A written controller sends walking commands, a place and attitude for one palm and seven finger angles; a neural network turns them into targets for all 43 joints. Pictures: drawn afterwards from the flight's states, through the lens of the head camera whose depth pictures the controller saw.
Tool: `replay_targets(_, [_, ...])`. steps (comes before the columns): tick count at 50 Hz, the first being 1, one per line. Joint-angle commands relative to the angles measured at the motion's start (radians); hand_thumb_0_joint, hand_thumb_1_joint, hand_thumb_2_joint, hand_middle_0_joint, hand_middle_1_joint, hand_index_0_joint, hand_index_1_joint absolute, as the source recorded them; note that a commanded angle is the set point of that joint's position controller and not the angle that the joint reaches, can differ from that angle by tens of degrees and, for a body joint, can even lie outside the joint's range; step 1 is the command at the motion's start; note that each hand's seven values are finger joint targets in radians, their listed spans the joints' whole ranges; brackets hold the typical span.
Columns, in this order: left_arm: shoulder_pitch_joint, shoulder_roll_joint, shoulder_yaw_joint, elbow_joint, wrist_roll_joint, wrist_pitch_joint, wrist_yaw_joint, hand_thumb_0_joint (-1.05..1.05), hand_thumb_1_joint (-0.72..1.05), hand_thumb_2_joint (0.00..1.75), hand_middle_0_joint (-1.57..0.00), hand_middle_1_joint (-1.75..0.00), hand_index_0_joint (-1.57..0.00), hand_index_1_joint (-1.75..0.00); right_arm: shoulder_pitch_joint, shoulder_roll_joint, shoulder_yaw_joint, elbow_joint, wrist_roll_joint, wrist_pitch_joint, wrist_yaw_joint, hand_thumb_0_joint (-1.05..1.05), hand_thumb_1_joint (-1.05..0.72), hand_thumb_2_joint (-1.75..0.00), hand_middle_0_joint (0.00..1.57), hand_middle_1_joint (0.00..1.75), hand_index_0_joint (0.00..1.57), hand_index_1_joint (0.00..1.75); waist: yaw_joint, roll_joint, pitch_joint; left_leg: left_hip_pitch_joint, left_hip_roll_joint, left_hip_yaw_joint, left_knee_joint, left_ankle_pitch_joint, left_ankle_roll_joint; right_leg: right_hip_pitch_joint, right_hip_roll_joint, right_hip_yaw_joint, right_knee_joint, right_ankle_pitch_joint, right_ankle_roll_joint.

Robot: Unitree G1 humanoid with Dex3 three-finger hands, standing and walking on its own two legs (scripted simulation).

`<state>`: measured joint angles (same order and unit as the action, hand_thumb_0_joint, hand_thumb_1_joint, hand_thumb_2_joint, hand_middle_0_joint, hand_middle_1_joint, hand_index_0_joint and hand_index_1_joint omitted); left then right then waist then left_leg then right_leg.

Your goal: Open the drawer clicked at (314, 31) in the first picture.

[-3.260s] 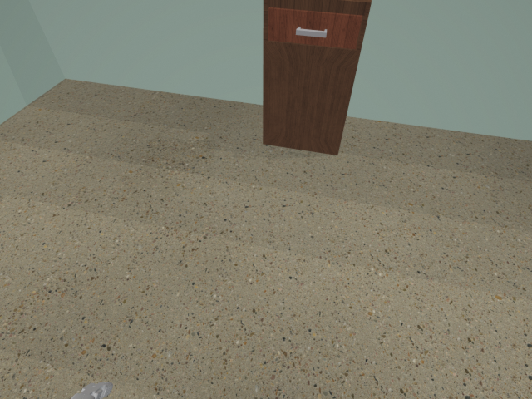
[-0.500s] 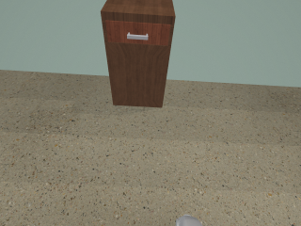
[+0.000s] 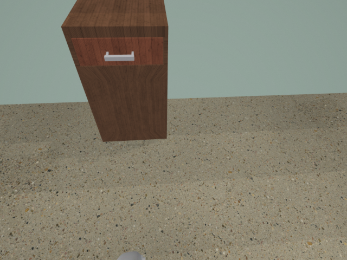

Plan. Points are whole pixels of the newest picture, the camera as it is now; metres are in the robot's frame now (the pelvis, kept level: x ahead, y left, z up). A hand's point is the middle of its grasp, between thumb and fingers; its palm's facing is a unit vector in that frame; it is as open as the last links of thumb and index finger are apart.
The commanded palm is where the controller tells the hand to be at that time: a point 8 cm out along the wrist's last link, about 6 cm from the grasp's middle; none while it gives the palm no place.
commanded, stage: walk to a spot facing it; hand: left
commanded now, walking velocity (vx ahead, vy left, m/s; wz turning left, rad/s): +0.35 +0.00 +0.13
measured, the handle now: (119, 55) +0.99 +0.28 -0.06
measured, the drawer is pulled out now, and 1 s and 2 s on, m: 0.00 0.00 0.00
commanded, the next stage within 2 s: take the last steps up to it in 0.18 s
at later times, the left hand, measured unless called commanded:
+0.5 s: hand (86, 231) +0.23 +0.25 -0.17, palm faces +0.01 -0.99 -0.16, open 7.4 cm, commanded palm none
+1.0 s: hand (109, 196) +0.33 +0.21 -0.16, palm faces +0.14 -0.97 -0.19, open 7.2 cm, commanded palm none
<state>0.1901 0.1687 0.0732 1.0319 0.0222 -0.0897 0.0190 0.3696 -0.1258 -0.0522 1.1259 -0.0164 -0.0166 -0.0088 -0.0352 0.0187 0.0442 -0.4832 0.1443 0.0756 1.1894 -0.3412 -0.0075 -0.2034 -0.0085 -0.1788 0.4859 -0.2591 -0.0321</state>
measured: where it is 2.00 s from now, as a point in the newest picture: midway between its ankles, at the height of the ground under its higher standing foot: (158, 213)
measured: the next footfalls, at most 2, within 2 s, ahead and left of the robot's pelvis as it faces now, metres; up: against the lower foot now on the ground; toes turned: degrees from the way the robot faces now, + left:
left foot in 0.20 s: +0.23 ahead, +0.16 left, +0.00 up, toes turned +12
right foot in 0.70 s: +0.36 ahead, -0.08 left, +0.00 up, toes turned -9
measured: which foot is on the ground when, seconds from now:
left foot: up 0.00-0.18, down 0.20-0.72, up 0.74-1.00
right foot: down 0.00-0.22, up 0.24-0.68, down 0.70-1.00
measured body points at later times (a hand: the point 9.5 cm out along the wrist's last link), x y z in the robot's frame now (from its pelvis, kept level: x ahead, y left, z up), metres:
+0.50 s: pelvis +0.19 +0.07 +0.01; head +0.20 +0.09 +0.46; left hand +0.23 +0.30 -0.15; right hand +0.18 -0.15 -0.14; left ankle +0.20 +0.15 -0.73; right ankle +0.22 -0.07 -0.66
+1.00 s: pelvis +0.34 +0.03 +0.01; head +0.34 +0.03 +0.46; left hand +0.32 +0.26 -0.15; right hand +0.40 -0.20 -0.15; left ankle +0.39 +0.17 -0.69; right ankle +0.32 -0.07 -0.73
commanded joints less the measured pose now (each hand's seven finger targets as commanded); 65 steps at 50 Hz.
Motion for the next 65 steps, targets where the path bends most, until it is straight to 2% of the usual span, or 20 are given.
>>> replay_targets(1, [0.075,0.088,-0.005,0.004,0.007,0.005,-0.002,0.00,0.90,0.90,-0.20,-0.30,-0.20,-0.30,0.029,-0.014,-0.008,-0.075,-0.007,-0.006,0.022,0.00,-0.90,-0.90,0.20,0.30,0.20,0.30,-0.014,-0.147,0.064,-0.007,0.047,-0.007,-0.225,0.099,-0.026,-0.121,-0.267,0.140,-0.305,0.092,-0.109])
replay_targets(6, [0.127,0.144,0.002,0.023,0.007,0.011,-0.010,0.00,0.90,0.90,-0.20,-0.30,-0.20,-0.30,-0.109,-0.051,-0.011,-0.132,-0.005,-0.030,0.042,0.00,-0.90,-0.90,0.20,0.30,0.20,0.30,0.029,-0.161,0.080,0.063,-0.006,0.059,-0.483,0.146,-0.012,-0.052,-0.260,0.142,-0.253,0.046,-0.089])
replay_targets(9, [0.129,0.153,0.006,0.024,0.003,0.022,-0.012,0.00,0.90,0.90,-0.20,-0.30,-0.20,-0.30,0.012,-0.118,-0.025,-0.100,-0.013,-0.045,0.034,0.00,-0.90,-0.90,0.20,0.30,0.20,0.30,-0.038,-0.029,0.022,0.331,-0.056,0.097,-0.631,0.156,-0.005,-0.093,-0.212,0.093,-0.028,0.121,-0.055])
replay_targets(10, [0.156,0.118,0.001,0.013,-0.003,0.026,-0.017,0.00,0.90,0.90,-0.20,-0.30,-0.20,-0.30,0.138,-0.204,-0.044,-0.069,-0.022,-0.052,0.023,0.00,-0.90,-0.90,0.20,0.30,0.20,0.30,-0.081,0.151,-0.067,0.500,0.050,-0.072,-0.720,0.129,0.035,-0.173,-0.124,0.033,0.235,0.097,-0.010])
replay_targets(11, [0.171,0.057,-0.011,-0.012,-0.016,0.028,-0.025,0.00,0.90,0.90,-0.20,-0.30,-0.20,-0.30,0.235,-0.321,-0.069,-0.051,-0.028,-0.056,0.012,0.00,-0.90,-0.90,0.20,0.30,0.20,0.30,-0.097,0.423,-0.131,0.607,0.304,-0.420,-0.881,0.156,0.133,-0.353,0.004,-0.014,0.565,-0.307,0.036])
replay_targets(13, [0.081,0.086,-0.007,-0.030,-0.002,0.033,-0.016,0.00,0.90,0.90,-0.20,-0.30,-0.20,-0.30,0.154,-0.263,-0.044,-0.058,-0.020,-0.049,-0.007,0.00,-0.90,-0.90,0.20,0.30,0.20,0.30,-0.076,0.276,-0.072,0.502,0.324,-0.400,-0.946,0.149,0.149,-0.430,-0.063,0.156,0.807,-0.267,0.009])
replay_targets(15, [0.080,0.071,-0.007,-0.004,0.000,0.039,-0.026,0.00,0.90,0.90,-0.20,-0.30,-0.20,-0.30,0.022,-0.180,-0.013,-0.094,-0.015,-0.059,-0.013,0.00,-0.90,-0.90,0.20,0.30,0.20,0.30,-0.017,0.119,0.018,0.354,0.261,-0.220,-0.930,0.347,0.130,-0.403,-0.116,0.167,0.796,-0.128,0.025])
replay_targets(18, [0.164,0.030,-0.015,0.028,0.002,0.063,-0.026,0.00,0.90,0.90,-0.20,-0.30,-0.20,-0.30,-0.017,-0.150,-0.003,-0.088,-0.005,-0.073,-0.018,0.00,-0.90,-0.90,0.20,0.30,0.20,0.30,0.038,0.103,-0.036,0.319,0.191,-0.047,-0.940,0.454,0.114,-0.305,-0.123,0.145,0.698,-0.055,0.054])
replay_targets(29, [-0.049,0.019,-0.019,-0.049,0.007,0.069,-0.027,0.00,0.90,0.90,-0.20,-0.30,-0.20,-0.30,0.082,-0.135,-0.020,-0.019,-0.010,-0.046,-0.011,0.00,-0.90,-0.90,0.20,0.30,0.20,0.30,-0.010,0.105,0.048,0.371,0.170,-0.093,-0.984,0.225,0.173,-0.283,-0.116,0.069,0.215,-0.023,0.074])
replay_targets(33, [0.036,0.032,-0.011,-0.019,0.007,0.051,-0.025,0.00,0.90,0.90,-0.20,-0.30,-0.20,-0.30,0.065,-0.128,-0.020,-0.009,-0.011,-0.036,-0.010,0.00,-0.90,-0.90,0.20,0.30,0.20,0.30,0.042,0.041,0.012,0.308,0.121,-0.065,-0.845,0.163,0.123,-0.048,-0.061,0.021,0.011,0.050,0.057])
replay_targets(34, [0.112,0.063,-0.003,0.009,0.009,0.043,-0.022,0.00,0.90,0.90,-0.20,-0.30,-0.20,-0.30,0.056,-0.110,-0.016,-0.011,-0.004,-0.037,-0.008,0.00,-0.90,-0.90,0.20,0.30,0.20,0.30,0.077,-0.024,-0.021,0.230,0.071,-0.020,-0.729,0.148,0.092,0.103,-0.078,0.053,-0.044,0.077,0.040])
replay_targets(36, [0.332,0.227,0.030,0.060,0.008,0.030,-0.007,0.00,0.90,0.90,-0.20,-0.30,-0.20,-0.30,0.020,-0.047,0.003,-0.070,0.005,-0.038,0.007,0.00,-0.90,-0.90,0.20,0.30,0.20,0.30,0.147,-0.363,-0.102,-0.134,-0.106,0.102,-0.248,-0.245,0.022,0.385,-0.438,0.518,-0.232,-0.020,-0.113])
replay_targets(39, [0.201,0.130,0.011,0.033,0.000,0.032,0.008,0.00,0.90,0.90,-0.20,-0.30,-0.20,-0.30,-0.048,-0.060,-0.017,-0.069,-0.004,-0.017,0.013,0.00,-0.90,-0.90,0.20,0.30,0.20,0.30,0.098,-0.206,0.053,-0.164,-0.015,-0.041,-0.020,-0.082,0.033,0.105,-0.412,0.444,-0.336,-0.260,-0.111])
replay_targets(42, [0.160,0.044,-0.005,0.022,0.007,0.017,0.012,0.00,0.90,0.90,-0.20,-0.30,-0.20,-0.30,-0.006,-0.020,-0.019,-0.052,-0.010,-0.003,0.019,0.00,-0.90,-0.90,0.20,0.30,0.20,0.30,0.035,-0.094,0.064,-0.071,0.006,-0.039,-0.083,0.033,0.011,-0.012,-0.338,0.235,-0.333,-0.053,-0.076])
replay_targets(51, [0.208,0.118,-0.006,0.053,0.008,0.013,-0.002,0.00,0.90,0.90,-0.20,-0.30,-0.20,-0.30,-0.165,-0.040,-0.006,-0.134,-0.006,-0.016,0.040,0.00,-0.90,-0.90,0.20,0.30,0.20,0.30,0.060,-0.152,0.061,0.041,-0.039,0.059,-0.516,0.084,0.003,0.048,-0.297,0.113,-0.270,0.109,-0.094])
replay_targets(54, [0.187,0.120,-0.005,0.058,0.001,0.026,-0.005,0.00,0.90,0.90,-0.20,-0.30,-0.20,-0.30,-0.072,-0.084,-0.009,-0.111,-0.009,-0.027,0.033,0.00,-0.90,-0.90,0.20,0.30,0.20,0.30,-0.001,-0.073,0.034,0.304,-0.073,0.097,-0.657,0.150,0.012,-0.066,-0.256,0.064,-0.144,0.056,-0.061])
replay_targets(55, [0.192,0.097,-0.012,0.056,-0.003,0.030,-0.009,0.00,0.90,0.90,-0.20,-0.30,-0.20,-0.30,0.018,-0.133,-0.020,-0.082,-0.012,-0.033,0.024,0.00,-0.90,-0.90,0.20,0.30,0.20,0.30,-0.039,0.036,-0.018,0.455,-0.043,0.044,-0.714,0.138,0.023,-0.123,-0.201,0.028,0.031,0.074,-0.032])
replay_targets(57, [0.160,0.042,-0.027,0.000,-0.006,0.031,-0.019,0.00,0.90,0.90,-0.20,-0.30,-0.20,-0.30,0.185,-0.298,-0.053,-0.055,-0.014,-0.033,0.001,0.00,-0.90,-0.90,0.20,0.30,0.20,0.30,-0.088,0.342,-0.097,0.603,0.302,-0.431,-0.929,0.161,0.177,-0.384,-0.036,0.008,0.535,-0.340,0.032])
replay_targets(58, [0.130,0.061,-0.019,-0.010,0.001,0.035,-0.016,0.00,0.90,0.90,-0.20,-0.30,-0.20,-0.30,0.136,-0.282,-0.047,-0.064,-0.013,-0.025,-0.004,0.00,-0.90,-0.90,0.20,0.30,0.20,0.30,-0.075,0.220,-0.051,0.520,0.314,-0.400,-0.952,0.090,0.204,-0.402,-0.079,0.082,0.635,-0.339,0.015])
replay_targets(65, [0.196,0.004,-0.019,0.050,0.003,0.074,-0.022,0.00,0.90,0.90,-0.20,-0.30,-0.20,-0.30,-0.052,-0.136,-0.007,-0.097,-0.004,-0.049,-0.020,0.00,-0.90,-0.90,0.20,0.30,0.20,0.30,0.037,0.076,-0.013,0.312,0.156,-0.068,-0.978,0.329,0.152,-0.279,-0.121,0.118,0.535,-0.054,0.050])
